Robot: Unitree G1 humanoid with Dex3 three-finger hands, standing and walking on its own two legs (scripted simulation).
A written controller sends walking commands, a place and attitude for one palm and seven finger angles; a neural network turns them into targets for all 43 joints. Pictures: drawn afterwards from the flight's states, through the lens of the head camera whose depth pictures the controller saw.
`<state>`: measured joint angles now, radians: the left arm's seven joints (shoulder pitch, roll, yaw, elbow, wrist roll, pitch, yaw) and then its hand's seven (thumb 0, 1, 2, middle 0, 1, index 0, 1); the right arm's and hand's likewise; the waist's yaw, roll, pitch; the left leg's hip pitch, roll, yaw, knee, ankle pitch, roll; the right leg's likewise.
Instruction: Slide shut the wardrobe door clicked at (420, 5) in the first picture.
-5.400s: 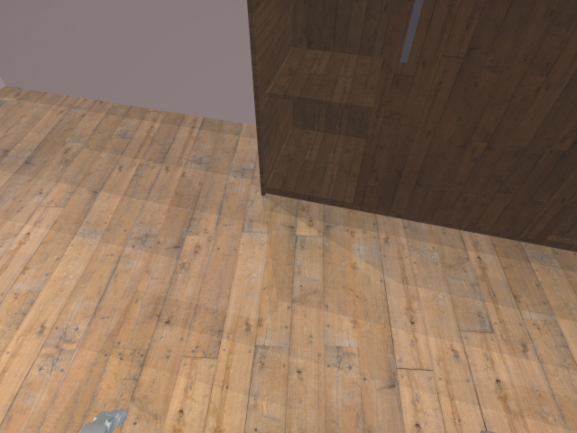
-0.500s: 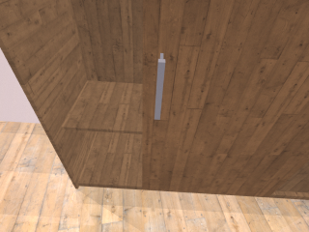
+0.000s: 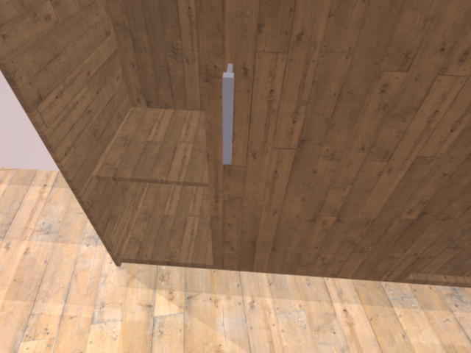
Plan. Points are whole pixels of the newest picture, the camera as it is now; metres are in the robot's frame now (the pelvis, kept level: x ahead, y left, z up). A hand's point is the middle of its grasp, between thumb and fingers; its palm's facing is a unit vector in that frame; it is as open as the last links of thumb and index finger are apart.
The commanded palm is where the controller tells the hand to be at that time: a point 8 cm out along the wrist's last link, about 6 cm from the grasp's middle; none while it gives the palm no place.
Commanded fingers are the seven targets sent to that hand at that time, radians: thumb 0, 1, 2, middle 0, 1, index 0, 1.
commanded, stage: come to a stop and stand still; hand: right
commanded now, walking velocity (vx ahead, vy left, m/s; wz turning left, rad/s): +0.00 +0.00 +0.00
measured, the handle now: (228, 117) +0.57 +0.06 +0.11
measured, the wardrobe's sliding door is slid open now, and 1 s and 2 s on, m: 0.43 0.43 0.43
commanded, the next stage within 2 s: look again from close up in 0.66 s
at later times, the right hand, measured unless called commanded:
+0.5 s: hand out of the picture -0.09 -0.15 -0.18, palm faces +0.11 +0.98 -0.15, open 7.4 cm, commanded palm none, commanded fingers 0.00 -0.90 -0.90 0.20 0.30 0.20 0.30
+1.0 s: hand out of the picture -0.13 -0.15 -0.18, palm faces +0.15 +0.98 -0.14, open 7.4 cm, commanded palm none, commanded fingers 0.00 -0.90 -0.90 0.20 0.30 0.20 0.30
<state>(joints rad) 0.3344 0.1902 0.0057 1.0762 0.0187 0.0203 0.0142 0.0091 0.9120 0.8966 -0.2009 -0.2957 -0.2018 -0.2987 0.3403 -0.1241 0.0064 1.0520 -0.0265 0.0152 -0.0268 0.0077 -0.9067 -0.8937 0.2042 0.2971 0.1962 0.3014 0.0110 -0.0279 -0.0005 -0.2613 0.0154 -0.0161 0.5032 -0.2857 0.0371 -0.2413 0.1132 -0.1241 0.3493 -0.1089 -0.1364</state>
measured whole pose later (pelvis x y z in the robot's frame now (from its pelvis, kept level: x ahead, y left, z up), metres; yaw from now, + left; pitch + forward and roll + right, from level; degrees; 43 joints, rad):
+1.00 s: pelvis -0.05 -0.01 +0.00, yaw -3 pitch -4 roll +1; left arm 0.28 0.17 0.03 1.11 0.02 0.03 0.01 0.01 0.91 0.90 -0.20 -0.30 -0.20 -0.30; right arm 0.45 -0.09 -0.03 1.12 -0.04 0.01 -0.02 0.00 -0.91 -0.89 0.20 0.30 0.19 0.30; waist -0.03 -0.01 0.00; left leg -0.29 0.00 -0.05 0.55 -0.35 0.06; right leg -0.26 0.11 -0.17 0.32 -0.11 -0.07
